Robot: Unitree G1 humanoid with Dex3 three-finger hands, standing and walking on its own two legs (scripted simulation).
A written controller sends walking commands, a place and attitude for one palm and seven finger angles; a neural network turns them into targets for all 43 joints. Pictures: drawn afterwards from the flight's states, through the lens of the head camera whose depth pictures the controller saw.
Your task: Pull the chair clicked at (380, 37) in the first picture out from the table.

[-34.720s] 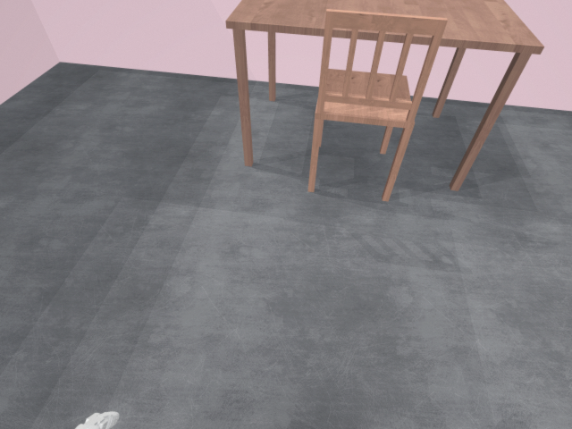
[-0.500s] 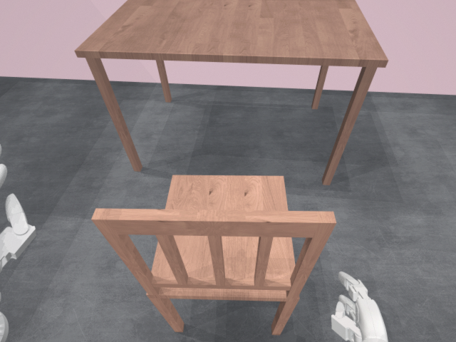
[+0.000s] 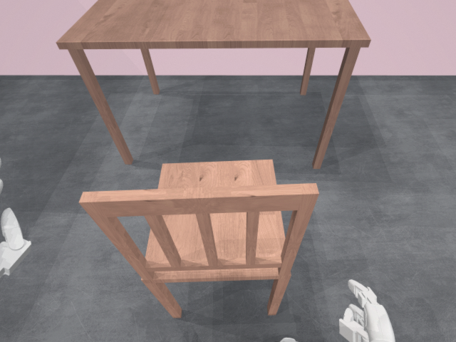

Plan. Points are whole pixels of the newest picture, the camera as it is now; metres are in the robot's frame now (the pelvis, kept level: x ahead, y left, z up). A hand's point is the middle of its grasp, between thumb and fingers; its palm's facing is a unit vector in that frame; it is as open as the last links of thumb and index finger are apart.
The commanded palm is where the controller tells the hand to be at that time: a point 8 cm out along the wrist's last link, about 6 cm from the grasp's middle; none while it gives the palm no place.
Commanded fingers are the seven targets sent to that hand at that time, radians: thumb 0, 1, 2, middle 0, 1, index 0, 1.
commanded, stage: step back with the hand held close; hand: left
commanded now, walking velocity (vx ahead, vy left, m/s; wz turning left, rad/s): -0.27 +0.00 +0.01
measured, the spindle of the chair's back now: (208, 239) +0.34 +0.08 -0.08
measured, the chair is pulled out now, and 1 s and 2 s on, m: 0.65 0.65 0.65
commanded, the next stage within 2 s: stop stepping back and stand still in 1.72 s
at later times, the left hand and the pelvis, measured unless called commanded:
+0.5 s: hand (17, 255) +0.19 +0.27 +0.17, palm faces +0.45 -0.74 -0.51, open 7.5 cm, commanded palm +0.12 +0.30 +0.19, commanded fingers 0.00 0.90 0.90 -0.20 -0.30 -0.20 -0.30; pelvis -0.02 +0.00 +0.00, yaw +0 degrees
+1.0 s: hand (16, 248) +0.19 +0.27 +0.17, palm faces +0.46 -0.73 -0.50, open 7.4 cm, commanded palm +0.13 +0.30 +0.19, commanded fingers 0.00 0.90 0.90 -0.20 -0.30 -0.20 -0.30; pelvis -0.01 +0.00 -0.01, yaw +0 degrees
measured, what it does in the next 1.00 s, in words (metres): stands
